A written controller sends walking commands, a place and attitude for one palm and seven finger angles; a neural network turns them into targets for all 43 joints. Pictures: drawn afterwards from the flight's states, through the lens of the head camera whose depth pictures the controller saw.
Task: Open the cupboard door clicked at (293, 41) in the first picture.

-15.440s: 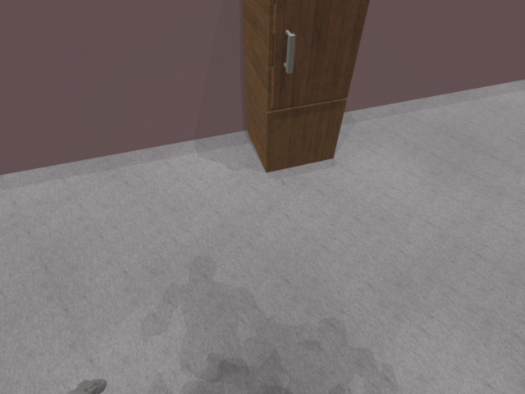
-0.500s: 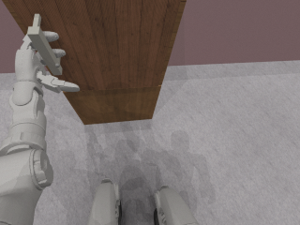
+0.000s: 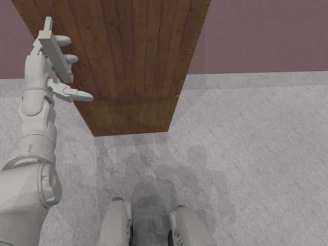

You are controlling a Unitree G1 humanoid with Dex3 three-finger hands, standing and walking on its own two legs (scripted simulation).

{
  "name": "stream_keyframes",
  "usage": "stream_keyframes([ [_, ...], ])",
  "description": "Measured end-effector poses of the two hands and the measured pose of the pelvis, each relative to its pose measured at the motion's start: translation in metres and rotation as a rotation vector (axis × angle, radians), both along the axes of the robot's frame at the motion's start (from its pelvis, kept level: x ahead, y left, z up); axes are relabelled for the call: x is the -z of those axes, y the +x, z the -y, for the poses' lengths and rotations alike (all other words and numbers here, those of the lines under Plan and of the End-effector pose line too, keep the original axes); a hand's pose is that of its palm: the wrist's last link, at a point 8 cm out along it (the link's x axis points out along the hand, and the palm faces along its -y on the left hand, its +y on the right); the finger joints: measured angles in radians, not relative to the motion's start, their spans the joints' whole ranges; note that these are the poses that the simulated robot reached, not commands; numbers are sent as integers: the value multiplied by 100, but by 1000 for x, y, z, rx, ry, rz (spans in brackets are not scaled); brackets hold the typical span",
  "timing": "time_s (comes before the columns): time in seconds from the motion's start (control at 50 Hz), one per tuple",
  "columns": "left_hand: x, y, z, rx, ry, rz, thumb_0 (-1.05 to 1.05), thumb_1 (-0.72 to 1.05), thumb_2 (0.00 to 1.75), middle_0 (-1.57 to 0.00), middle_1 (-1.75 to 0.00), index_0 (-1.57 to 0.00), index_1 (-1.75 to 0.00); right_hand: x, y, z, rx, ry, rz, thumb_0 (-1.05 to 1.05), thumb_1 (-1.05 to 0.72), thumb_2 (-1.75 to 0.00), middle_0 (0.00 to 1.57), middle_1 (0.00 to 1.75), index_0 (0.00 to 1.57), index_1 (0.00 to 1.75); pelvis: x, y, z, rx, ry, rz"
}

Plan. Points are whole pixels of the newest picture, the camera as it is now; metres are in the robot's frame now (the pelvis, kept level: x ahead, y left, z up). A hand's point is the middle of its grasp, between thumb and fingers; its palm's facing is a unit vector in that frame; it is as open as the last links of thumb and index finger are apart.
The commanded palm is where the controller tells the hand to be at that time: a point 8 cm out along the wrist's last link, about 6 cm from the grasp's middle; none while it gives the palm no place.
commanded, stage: slide the fingers in behind the handle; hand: left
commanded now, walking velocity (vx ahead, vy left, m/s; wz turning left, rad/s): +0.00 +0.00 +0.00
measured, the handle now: (59, 52) +0.56 +0.23 +0.06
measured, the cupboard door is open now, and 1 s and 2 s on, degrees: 0 1 47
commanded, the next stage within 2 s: close the thumb around the handle in 0.10 s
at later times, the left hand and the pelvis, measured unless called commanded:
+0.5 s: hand (70, 72) +0.51 +0.20 +0.05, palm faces +0.07 -1.00 -0.02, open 11.5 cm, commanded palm +0.49 +0.22 +0.05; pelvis +0.00 +0.01 +0.00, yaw +0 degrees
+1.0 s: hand (70, 72) +0.51 +0.20 +0.05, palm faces +0.07 -1.00 -0.01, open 5.7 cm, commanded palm +0.49 +0.23 +0.05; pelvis +0.00 +0.00 +0.00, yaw +0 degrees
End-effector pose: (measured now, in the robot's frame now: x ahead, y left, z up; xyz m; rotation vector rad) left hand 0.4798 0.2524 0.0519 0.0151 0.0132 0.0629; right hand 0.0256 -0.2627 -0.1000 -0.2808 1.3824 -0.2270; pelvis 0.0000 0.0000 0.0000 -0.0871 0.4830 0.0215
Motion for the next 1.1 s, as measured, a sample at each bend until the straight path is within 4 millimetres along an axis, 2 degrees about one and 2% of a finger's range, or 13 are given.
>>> stream_keyframes([
  [0.24,3,2,0,1,0,0,-1,-49,30,-30,-120,-29,-120,2,-2,-7,4,5,-4,1,-90,-89,20,30,20,30,1,-1,-4,2,-3,-3],
  [0.32,2,2,0,-5,0,-2,-1,-45,32,-30,-120,-29,-121,2,-4,-9,4,11,-11,1,-90,-89,20,30,20,30,1,-1,-5,0,-4,-2],
  [0.46,2,2,0,-7,3,-5,-1,-20,42,-32,-123,-30,-123,2,-8,-10,9,11,-17,1,-90,-89,20,30,20,30,1,-2,-6,0,-5,-3],
  [0.82,3,1,-1,-2,-1,-1,1,71,81,-38,-133,-36,-133,-2,-4,-5,11,-1,-9,1,-90,-89,20,30,20,30,-1,1,-4,4,-2,1],
  [1.1,2,0,0,-7,-1,-3,1,74,82,-36,-135,-35,-135,1,2,-6,10,11,2,1,-90,-89,20,30,20,30,-1,1,-3,6,1,0],
])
